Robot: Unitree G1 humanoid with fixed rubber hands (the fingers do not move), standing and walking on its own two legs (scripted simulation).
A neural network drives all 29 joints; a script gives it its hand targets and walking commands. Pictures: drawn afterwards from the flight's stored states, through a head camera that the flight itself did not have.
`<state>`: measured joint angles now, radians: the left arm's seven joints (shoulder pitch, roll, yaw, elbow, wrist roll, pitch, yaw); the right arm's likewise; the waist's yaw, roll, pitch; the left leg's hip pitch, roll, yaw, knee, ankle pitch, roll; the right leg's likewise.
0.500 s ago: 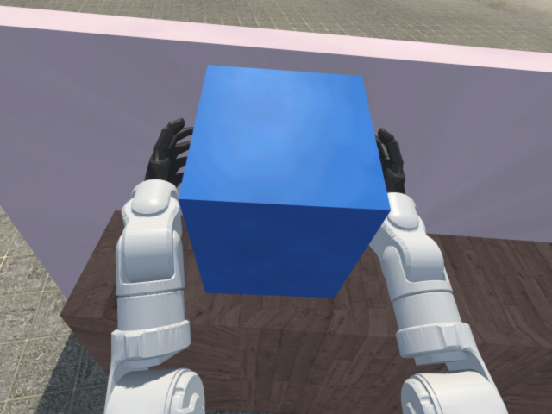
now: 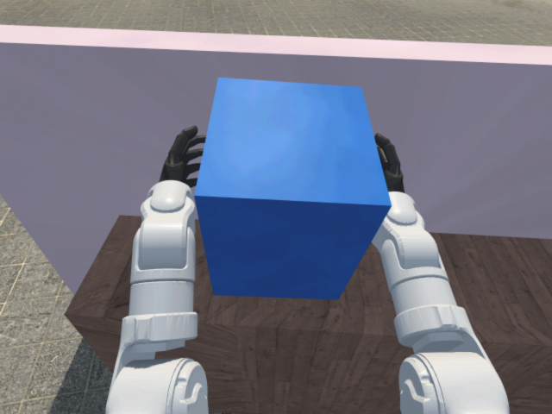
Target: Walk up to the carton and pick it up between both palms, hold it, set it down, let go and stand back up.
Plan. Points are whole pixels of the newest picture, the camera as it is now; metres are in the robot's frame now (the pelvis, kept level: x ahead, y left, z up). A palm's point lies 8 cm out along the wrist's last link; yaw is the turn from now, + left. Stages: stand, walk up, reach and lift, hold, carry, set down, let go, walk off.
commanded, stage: hold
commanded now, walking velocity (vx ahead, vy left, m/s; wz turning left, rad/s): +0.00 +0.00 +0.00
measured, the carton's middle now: (283, 197) +0.38 -0.03 +0.14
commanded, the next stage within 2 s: none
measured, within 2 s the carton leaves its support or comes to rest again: neither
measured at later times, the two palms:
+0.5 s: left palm (144, 193) +0.35 +0.16 +0.18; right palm (365, 194) +0.34 -0.13 +0.18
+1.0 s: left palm (169, 176) +0.38 +0.13 +0.19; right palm (378, 177) +0.38 -0.16 +0.18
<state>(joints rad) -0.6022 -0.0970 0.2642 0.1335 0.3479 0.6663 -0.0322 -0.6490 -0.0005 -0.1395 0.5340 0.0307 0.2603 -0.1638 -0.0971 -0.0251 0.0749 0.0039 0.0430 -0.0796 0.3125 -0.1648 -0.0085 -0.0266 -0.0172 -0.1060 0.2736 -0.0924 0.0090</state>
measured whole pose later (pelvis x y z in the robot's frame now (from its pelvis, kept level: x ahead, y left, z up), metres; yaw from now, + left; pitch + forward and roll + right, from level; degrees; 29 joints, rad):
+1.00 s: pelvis +0.02 +0.01 +0.00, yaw +0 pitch -8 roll +0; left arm -0.57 -0.10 0.26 0.05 0.35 0.65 -0.06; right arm -0.63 0.00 -0.12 0.41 0.10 0.28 -0.19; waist -0.10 -0.03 0.08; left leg 0.00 0.04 -0.07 0.30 -0.17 -0.01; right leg -0.02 -0.02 -0.11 0.27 -0.11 0.01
